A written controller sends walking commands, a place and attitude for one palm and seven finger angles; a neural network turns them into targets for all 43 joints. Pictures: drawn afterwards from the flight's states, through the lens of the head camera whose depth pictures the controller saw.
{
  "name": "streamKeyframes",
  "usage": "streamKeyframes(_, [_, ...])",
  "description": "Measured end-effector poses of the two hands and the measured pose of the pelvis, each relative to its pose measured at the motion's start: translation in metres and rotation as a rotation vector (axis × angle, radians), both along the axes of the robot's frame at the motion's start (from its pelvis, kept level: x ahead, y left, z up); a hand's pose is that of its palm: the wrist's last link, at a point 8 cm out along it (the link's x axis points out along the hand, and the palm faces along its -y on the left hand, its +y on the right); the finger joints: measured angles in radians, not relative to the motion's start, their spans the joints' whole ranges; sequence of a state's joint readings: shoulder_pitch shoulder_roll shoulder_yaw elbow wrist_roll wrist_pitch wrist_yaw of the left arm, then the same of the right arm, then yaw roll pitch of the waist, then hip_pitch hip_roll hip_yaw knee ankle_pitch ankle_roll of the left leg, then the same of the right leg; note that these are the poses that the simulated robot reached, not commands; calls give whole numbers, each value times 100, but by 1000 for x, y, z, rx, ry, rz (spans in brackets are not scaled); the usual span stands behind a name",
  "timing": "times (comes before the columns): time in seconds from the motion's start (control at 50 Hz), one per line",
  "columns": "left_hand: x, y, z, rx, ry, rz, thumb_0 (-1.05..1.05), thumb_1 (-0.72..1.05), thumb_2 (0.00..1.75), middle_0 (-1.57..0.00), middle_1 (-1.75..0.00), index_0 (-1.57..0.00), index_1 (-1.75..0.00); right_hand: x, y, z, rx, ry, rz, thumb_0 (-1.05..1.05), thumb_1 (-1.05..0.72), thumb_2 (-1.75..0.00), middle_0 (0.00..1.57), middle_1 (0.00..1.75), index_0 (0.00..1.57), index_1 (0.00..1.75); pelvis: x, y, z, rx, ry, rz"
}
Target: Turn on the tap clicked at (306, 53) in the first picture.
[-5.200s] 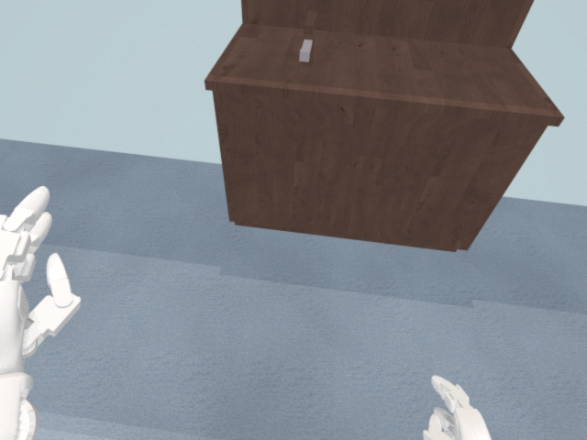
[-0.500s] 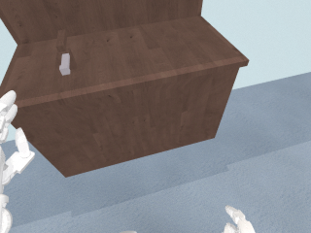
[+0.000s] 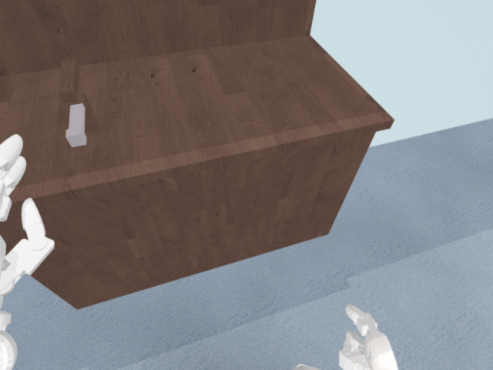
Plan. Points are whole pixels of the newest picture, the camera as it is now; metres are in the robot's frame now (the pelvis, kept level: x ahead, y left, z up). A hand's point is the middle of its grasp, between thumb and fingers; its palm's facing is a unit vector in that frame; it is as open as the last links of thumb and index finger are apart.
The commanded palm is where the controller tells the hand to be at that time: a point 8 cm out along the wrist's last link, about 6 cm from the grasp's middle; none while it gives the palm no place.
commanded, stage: take the last steps up to it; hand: left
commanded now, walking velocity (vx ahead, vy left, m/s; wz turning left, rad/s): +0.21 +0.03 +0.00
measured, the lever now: (76, 137) +0.52 +0.38 +0.05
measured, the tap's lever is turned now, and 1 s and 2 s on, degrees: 0 0 0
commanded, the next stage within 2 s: come to a stop and stand still in 0.38 s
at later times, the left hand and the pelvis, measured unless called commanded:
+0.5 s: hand (80, 184) +0.30 +0.24 +0.17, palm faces +0.41 -0.82 -0.40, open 7.4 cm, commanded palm +0.25 +0.28 +0.18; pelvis +0.09 +0.00 -0.01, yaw +0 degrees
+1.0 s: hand (113, 187) +0.31 +0.20 +0.16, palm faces +0.37 -0.83 -0.42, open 7.4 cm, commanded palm +0.25 +0.25 +0.18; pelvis +0.09 -0.03 +0.00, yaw +0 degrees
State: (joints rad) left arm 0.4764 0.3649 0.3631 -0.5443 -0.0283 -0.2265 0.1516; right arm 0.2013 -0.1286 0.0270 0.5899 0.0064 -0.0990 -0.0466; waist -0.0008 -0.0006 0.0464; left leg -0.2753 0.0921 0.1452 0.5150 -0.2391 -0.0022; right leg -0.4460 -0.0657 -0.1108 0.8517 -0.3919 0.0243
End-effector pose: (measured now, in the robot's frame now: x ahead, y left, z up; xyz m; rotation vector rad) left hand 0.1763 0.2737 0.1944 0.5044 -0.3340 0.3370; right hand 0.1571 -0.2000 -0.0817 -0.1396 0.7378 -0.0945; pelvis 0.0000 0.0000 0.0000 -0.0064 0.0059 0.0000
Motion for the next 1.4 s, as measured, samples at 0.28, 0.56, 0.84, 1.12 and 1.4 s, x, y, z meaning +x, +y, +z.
streamKeyframes(0.28, [53,-24,-12,-1,92,59,2,89,90,-22,-30,-21,-30,39,-57,-22,-55,140,-7,1,-90,-90,20,30,21,30,50,-25,1,32,2,17])
streamKeyframes(0.56, [102,16,-11,-23,-33,23,2,89,90,-22,-30,-21,-30,104,-43,13,-157,8,-52,1,-91,-90,19,30,20,30,97,3,-6,9,-15,3])
streamKeyframes(0.84, [105,-20,-7,10,82,23,2,89,90,-21,-30,-21,-30,110,-6,-8,41,9,68,1,-90,-90,20,30,21,30,102,-23,-2,-11,-27,-7])
streamKeyframes(1.12, [74,-17,-15,-31,59,16,2,89,90,-22,-30,-21,-30,68,-76,5,-166,64,-59,1,-91,-90,20,30,20,30,77,-18,-4,0,-21,12])
streamKeyframes(1.4, [34,-7,-19,-76,10,56,2,90,90,-21,-30,-21,-30,41,-22,1,-47,-7,31,1,-90,-90,20,30,21,30,42,-14,-4,0,-54,-10])
